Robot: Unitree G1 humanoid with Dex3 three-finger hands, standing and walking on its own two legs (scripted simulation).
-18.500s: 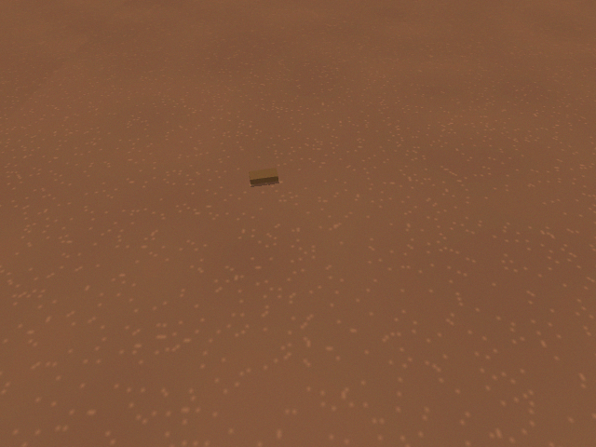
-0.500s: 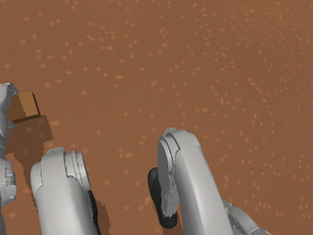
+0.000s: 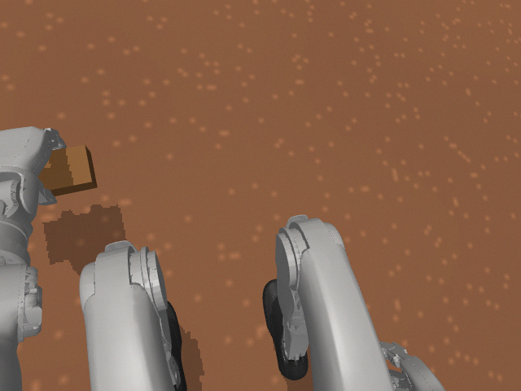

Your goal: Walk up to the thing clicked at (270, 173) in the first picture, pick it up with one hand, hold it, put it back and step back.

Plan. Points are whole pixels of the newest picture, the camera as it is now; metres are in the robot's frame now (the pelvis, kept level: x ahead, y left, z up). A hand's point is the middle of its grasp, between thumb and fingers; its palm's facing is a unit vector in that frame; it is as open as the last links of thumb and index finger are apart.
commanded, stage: lift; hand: left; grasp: from above
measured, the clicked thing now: (43, 175) +0.45 +0.32 -0.18
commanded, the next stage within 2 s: hold in 1.60 s
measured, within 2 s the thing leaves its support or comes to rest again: neither
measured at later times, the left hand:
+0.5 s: hand out of the picture +0.39 +0.33 -0.02, palm faces -0.43 -0.12 -0.90, open 9.5 cm
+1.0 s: hand out of the picture +0.33 +0.30 +0.19, palm faces -0.41 -0.15 -0.90, open 9.5 cm
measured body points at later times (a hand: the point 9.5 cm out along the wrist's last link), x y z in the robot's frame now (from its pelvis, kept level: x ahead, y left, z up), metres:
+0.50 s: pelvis +0.00 +0.00 +0.09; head +0.18 +0.06 +0.50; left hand +0.40 +0.33 +0.03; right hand +0.12 -0.26 -0.02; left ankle +0.09 +0.13 -0.29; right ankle +0.10 -0.12 -0.29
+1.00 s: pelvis +0.02 +0.01 +0.28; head +0.12 +0.04 +0.71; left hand +0.34 +0.30 +0.25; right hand +0.17 -0.23 +0.16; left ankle +0.09 +0.13 -0.29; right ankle +0.10 -0.12 -0.29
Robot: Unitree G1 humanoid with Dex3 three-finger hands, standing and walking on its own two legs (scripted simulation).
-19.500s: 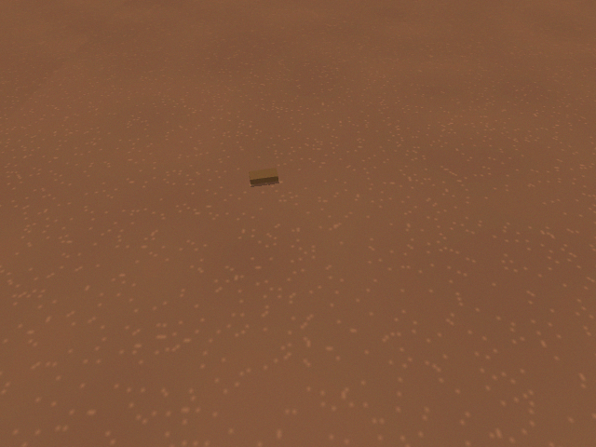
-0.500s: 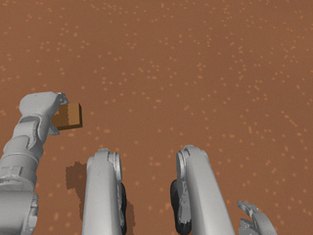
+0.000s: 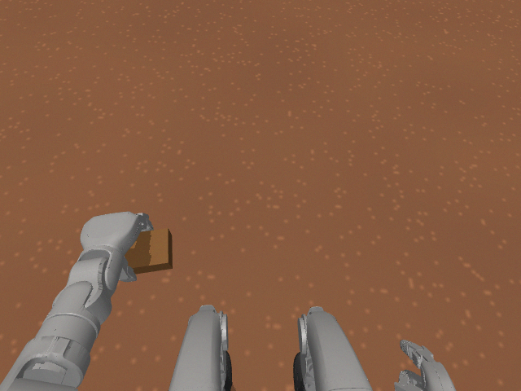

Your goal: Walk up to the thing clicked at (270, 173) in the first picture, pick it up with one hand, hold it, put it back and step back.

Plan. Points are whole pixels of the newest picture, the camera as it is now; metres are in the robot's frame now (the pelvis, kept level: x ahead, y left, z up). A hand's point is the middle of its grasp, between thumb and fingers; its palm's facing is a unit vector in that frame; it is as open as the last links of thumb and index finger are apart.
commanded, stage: lift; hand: left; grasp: from above
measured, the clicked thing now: (130, 254) +0.35 +0.25 -0.11
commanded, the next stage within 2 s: hold in 0.60 s
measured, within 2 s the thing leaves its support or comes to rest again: neither
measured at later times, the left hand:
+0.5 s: hand (112, 221) +0.35 +0.23 +0.03, palm faces -0.44 -0.10 -0.89, open 9.5 cm
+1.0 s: hand (105, 189) +0.38 +0.22 +0.09, palm faces -0.43 -0.09 -0.90, open 9.5 cm
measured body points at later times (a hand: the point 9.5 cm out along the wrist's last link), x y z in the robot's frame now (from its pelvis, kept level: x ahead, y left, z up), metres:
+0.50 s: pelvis +0.04 +0.00 +0.11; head +0.09 +0.00 +0.56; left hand +0.37 +0.23 +0.08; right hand +0.13 -0.27 -0.01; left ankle +0.08 +0.11 -0.57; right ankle +0.07 -0.14 -0.57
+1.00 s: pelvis +0.07 +0.00 +0.15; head +0.10 -0.01 +0.60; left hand +0.39 +0.23 +0.14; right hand +0.18 -0.27 +0.03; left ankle +0.08 +0.11 -0.57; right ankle +0.07 -0.14 -0.57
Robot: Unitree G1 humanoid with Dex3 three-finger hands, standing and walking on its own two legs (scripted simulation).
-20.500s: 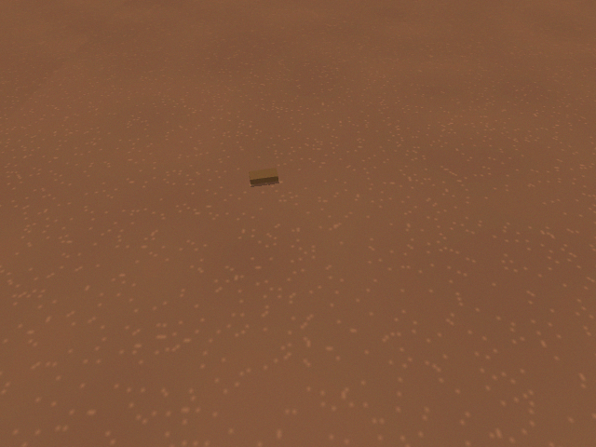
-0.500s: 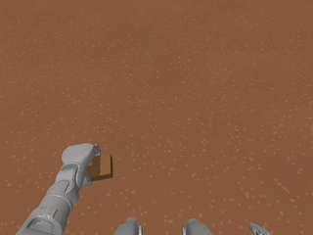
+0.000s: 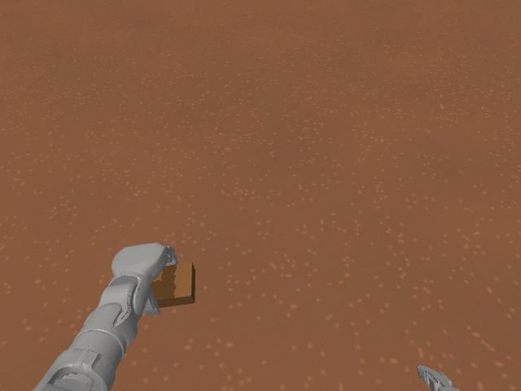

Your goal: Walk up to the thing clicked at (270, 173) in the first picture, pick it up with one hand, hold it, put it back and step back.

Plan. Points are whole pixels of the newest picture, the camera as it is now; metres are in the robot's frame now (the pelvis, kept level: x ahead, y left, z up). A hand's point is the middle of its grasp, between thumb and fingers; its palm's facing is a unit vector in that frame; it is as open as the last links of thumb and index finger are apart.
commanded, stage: hold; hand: left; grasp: from above
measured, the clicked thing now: (155, 287) +0.32 +0.23 -0.10
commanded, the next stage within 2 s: crouch in 1.60 s
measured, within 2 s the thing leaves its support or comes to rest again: neither
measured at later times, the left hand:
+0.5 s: hand (146, 283) +0.30 +0.22 -0.04, palm faces -0.44 -0.08 -0.89, open 9.5 cm
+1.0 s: hand (148, 288) +0.28 +0.21 -0.02, palm faces -0.43 -0.08 -0.90, open 9.5 cm
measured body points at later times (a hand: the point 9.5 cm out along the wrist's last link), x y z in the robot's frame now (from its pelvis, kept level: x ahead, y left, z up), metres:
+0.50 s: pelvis +0.00 +0.00 +0.01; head +0.01 -0.02 +0.46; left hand +0.32 +0.22 +0.01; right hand +0.12 -0.26 -0.11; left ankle +0.01 +0.12 -0.72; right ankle +0.00 -0.14 -0.72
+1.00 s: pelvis -0.01 -0.01 +0.02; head -0.01 -0.03 +0.47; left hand +0.30 +0.21 +0.03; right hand +0.13 -0.26 -0.10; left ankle +0.01 +0.12 -0.72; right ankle +0.00 -0.14 -0.72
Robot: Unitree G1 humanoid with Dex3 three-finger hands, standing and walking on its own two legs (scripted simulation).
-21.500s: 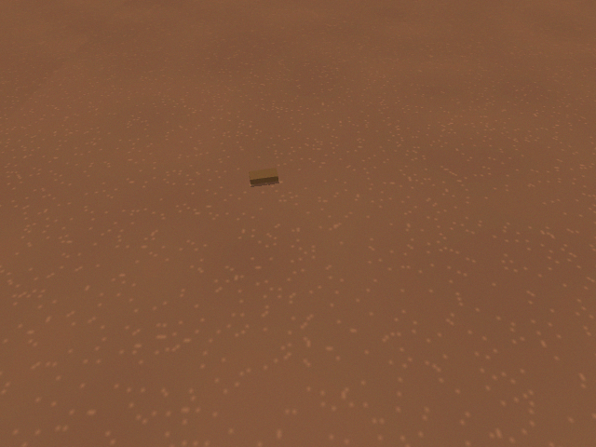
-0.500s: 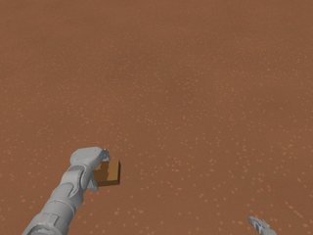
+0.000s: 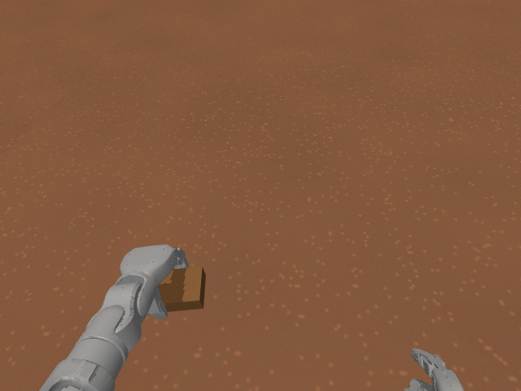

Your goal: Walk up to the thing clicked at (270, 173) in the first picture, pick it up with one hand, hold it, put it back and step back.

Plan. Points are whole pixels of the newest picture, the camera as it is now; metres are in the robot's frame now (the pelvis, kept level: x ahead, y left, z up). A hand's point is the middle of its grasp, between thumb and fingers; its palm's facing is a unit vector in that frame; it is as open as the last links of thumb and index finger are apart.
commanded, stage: hold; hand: left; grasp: from above
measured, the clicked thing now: (164, 290) +0.30 +0.22 -0.07
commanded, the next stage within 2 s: crouch in 0.60 s
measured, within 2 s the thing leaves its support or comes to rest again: neither
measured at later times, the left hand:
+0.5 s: hand (156, 288) +0.29 +0.22 -0.04, palm faces -0.44 -0.08 -0.90, open 9.5 cm
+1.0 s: hand (159, 299) +0.29 +0.23 -0.08, palm faces -0.46 -0.06 -0.88, open 9.5 cm
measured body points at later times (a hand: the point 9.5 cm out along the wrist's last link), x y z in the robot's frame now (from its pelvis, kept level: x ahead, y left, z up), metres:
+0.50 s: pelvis +0.01 +0.00 +0.00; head +0.01 -0.02 +0.45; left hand +0.31 +0.22 +0.01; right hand +0.15 -0.25 -0.11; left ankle +0.02 +0.12 -0.74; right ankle +0.01 -0.13 -0.74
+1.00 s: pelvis +0.00 +0.00 +0.00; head +0.04 -0.01 +0.44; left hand +0.31 +0.23 -0.03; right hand +0.14 -0.25 -0.12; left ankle +0.02 +0.12 -0.74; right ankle +0.01 -0.13 -0.74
